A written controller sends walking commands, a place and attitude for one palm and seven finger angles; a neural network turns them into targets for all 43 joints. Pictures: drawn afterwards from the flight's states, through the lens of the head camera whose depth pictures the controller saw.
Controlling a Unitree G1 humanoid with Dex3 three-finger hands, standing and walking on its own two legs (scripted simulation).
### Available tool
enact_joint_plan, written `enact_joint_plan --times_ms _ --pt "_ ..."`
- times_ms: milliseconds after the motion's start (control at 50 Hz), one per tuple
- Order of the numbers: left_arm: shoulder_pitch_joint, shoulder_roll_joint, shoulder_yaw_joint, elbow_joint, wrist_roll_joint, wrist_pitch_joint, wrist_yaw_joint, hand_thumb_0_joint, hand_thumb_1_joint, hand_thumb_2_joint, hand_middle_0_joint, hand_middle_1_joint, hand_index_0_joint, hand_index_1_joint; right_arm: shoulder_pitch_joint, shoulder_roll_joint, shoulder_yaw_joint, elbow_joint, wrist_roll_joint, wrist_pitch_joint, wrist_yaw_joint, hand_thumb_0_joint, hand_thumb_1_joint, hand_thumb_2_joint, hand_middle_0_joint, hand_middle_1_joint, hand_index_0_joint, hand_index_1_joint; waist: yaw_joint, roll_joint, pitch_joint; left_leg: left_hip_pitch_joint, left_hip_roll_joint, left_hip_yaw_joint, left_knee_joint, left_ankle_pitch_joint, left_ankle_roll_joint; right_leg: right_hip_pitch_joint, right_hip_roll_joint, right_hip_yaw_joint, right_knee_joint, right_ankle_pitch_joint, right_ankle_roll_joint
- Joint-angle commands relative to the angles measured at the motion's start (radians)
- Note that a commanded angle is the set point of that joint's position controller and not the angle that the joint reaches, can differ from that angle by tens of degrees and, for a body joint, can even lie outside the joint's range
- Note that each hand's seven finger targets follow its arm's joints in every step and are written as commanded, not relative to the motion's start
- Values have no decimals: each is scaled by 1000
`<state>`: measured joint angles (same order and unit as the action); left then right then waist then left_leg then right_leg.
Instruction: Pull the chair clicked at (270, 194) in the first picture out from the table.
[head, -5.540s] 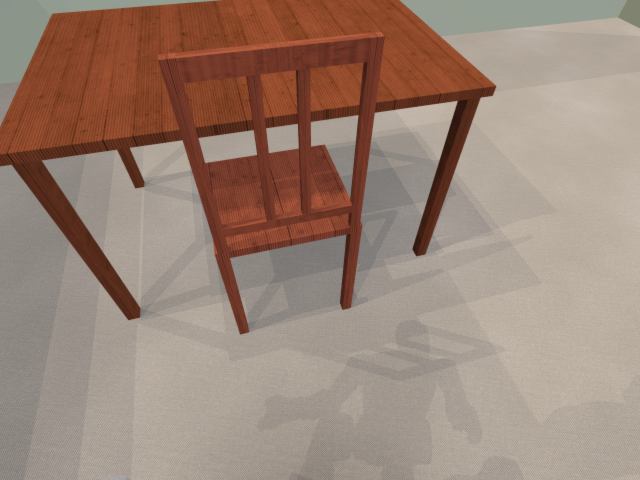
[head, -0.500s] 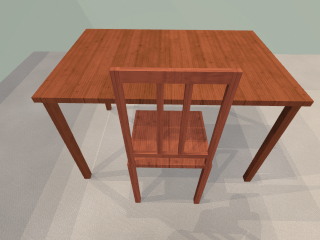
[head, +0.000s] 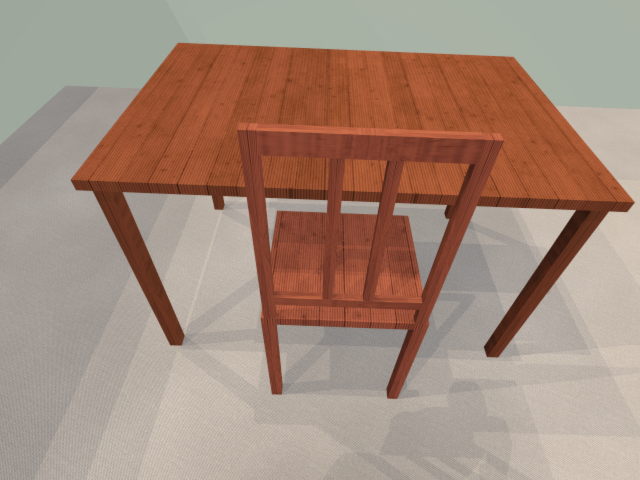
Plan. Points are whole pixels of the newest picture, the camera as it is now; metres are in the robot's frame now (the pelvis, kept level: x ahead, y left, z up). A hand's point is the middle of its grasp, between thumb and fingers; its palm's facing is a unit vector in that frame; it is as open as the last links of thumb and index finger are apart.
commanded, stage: look again from close up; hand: left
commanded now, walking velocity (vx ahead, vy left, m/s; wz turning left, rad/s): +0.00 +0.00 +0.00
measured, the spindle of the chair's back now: (331, 238) +0.55 +0.01 -0.05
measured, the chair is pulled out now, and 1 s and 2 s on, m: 0.00 0.00 0.00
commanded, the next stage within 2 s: none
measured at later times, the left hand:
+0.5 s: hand out of the picture -0.02 +0.17 -0.18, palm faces +0.03 -0.99 -0.16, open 7.4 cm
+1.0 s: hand out of the picture -0.01 +0.16 -0.18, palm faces +0.02 -0.99 -0.15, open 7.4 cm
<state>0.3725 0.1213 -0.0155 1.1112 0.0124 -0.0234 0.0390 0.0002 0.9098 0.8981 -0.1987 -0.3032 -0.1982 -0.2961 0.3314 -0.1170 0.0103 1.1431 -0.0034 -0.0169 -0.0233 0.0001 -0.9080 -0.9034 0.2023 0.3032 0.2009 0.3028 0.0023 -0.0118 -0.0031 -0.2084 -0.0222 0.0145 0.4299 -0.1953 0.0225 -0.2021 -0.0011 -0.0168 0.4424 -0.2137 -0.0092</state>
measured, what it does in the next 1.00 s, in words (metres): stands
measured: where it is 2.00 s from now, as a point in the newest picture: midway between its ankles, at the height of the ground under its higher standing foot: outside the picture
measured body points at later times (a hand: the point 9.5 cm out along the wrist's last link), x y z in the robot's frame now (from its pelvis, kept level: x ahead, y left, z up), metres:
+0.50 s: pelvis +0.00 +0.01 +0.00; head +0.00 +0.02 +0.45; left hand -0.02 +0.22 -0.16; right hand -0.01 -0.20 -0.16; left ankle +0.02 +0.10 -0.74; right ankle +0.02 -0.11 -0.74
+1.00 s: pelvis +0.01 +0.01 +0.00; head +0.01 +0.01 +0.45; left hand -0.01 +0.21 -0.16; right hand +0.00 -0.20 -0.16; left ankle +0.02 +0.10 -0.74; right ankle +0.02 -0.11 -0.74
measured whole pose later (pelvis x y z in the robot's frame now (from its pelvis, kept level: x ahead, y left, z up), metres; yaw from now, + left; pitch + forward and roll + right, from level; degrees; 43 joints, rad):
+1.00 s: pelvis +0.01 +0.01 +0.00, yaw -1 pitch -1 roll +0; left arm 0.35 0.11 -0.02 1.11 0.01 -0.03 0.04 0.00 0.91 0.90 -0.20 -0.30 -0.20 -0.30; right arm 0.30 -0.12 0.01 1.15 0.00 -0.02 -0.03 0.00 -0.91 -0.90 0.20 0.30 0.20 0.30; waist 0.01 -0.02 0.01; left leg -0.18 -0.03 0.03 0.40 -0.20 0.03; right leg -0.18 -0.01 0.00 0.43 -0.22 0.00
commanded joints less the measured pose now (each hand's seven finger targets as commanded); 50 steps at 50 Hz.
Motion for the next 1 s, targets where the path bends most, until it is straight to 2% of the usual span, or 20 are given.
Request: enact_joint_plan --times_ms 0,40,100,200,240,300,360,380,440,520,660,720,740,820,860,920,960,980 --pt "75 81 14 -22 -2 -11 2 0 900 900 -200 -300 -200 -300 49 -97 -15 -32 0 -16 -4 0 -900 -900 200 300 200 300 2 8 101 -54 97 -110 -123 -93 9 -52 -86 92 -102 -53 -26" --pt "73 81 15 -24 0 -8 3 0 900 900 -200 -300 -200 -300 47 -94 -16 -31 1 -15 -4 0 -900 -900 200 300 200 300 4 13 119 -66 101 -115 -139 -123 10 -54 -81 82 -100 -58 -24" --pt "78 76 14 -22 0 -10 3 0 900 900 -200 -300 -200 -300 45 -100 -16 -34 0 -18 -4 0 -900 -900 200 300 200 300 5 10 94 -52 104 -119 -137 -97 13 -38 -85 82 -89 -13 -23" --pt "75 76 15 -20 1 -9 3 0 900 900 -200 -300 -200 -300 38 -103 -17 -34 1 -19 -5 0 -900 -900 200 300 200 300 6 21 93 -45 107 -121 -148 -98 15 -34 -85 78 -83 3 -19" --pt "73 78 15 -22 2 -9 3 0 900 900 -200 -300 -200 -300 37 -99 -17 -33 3 -19 -5 0 -900 -900 200 300 200 300 4 -7 102 -40 107 -116 -146 -84 16 -38 -85 79 -88 6 -20" --pt "72 75 15 -20 2 -9 4 0 900 900 -200 -300 -200 -300 37 -103 -17 -33 1 -19 -5 0 -900 -900 200 300 200 300 2 16 88 -28 106 -117 -146 -80 15 -38 -87 80 -85 12 -18" --pt "68 76 15 -20 3 -6 3 0 900 900 -200 -300 -200 -300 33 -104 -17 -33 2 -17 -5 0 -900 -900 200 300 200 300 3 14 120 -50 108 -121 -158 -108 15 -46 -82 77 -85 2 -17" --pt "73 75 15 -19 3 -7 3 0 900 900 -200 -300 -200 -300 31 -104 -16 -34 2 -19 -5 0 -900 -900 200 300 200 300 4 23 103 -38 108 -122 -158 -101 16 -39 -85 80 -85 9 -17" --pt "73 79 16 -19 3 -7 2 0 900 900 -200 -300 -200 -300 31 -102 -17 -34 4 -17 -5 0 -900 -900 200 300 200 300 5 1 105 -33 108 -117 -158 -109 17 -39 -85 77 -91 1 -16" --pt "70 77 14 -17 1 -10 3 0 900 900 -200 -300 -200 -300 31 -104 -15 -29 2 -20 -6 0 -900 -900 200 300 200 300 2 -1 76 -6 105 -107 -139 -45 16 -31 -89 87 -87 36 -18" --pt "71 77 14 -19 1 -8 3 0 900 900 -200 -300 -200 -300 27 -99 -13 -26 3 -17 -6 0 -900 -900 200 300 200 300 4 -2 107 -15 100 -103 -138 -52 15 -46 -88 91 -96 18 -19" --pt "72 79 14 -18 0 -10 3 0 900 900 -200 -300 -200 -300 30 -98 -12 -23 2 -19 -6 0 -900 -900 200 300 200 300 3 2 82 4 102 -101 -131 -25 15 -36 -90 91 -92 38 -20" --pt "71 80 15 -21 1 -9 3 0 900 900 -200 -300 -200 -300 30 -93 -13 -23 5 -18 -7 0 -900 -900 200 300 200 300 4 -11 96 -6 103 -98 -135 -42 16 -36 -88 88 -99 23 -19" --pt "72 77 15 -17 0 -11 4 0 900 900 -200 -300 -200 -300 29 -94 -12 -20 3 -21 -8 0 -900 -900 200 300 200 300 4 9 75 14 103 -95 -125 4 15 -30 -90 91 -92 56 -20" --pt "70 77 15 -19 0 -10 3 0 900 900 -200 -300 -200 -300 27 -94 -12 -22 4 -19 -9 0 -900 -900 200 300 200 300 4 3 93 4 101 -94 -126 -10 13 -37 -88 95 -98 42 -21" --pt "73 78 14 -18 -1 -12 4 0 900 900 -200 -300 -200 -300 29 -92 -11 -19 4 -21 -8 0 -900 -900 200 300 200 300 5 -8 73 19 102 -91 -118 22 15 -26 -92 96 -96 65 -21" --pt "68 77 13 -17 0 -11 3 0 900 900 -200 -300 -200 -300 26 -92 -12 -19 4 -18 -8 0 -900 -900 200 300 200 300 4 -4 109 2 99 -92 -125 -10 12 -46 -88 98 -104 36 -22" --pt "75 77 13 -17 0 -11 3 0 900 900 -200 -300 -200 -300 28 -90 -11 -17 3 -19 -8 0 -900 -900 200 300 200 300 5 -1 95 11 100 -90 -122 -1 13 -42 -89 98 -103 44 -22"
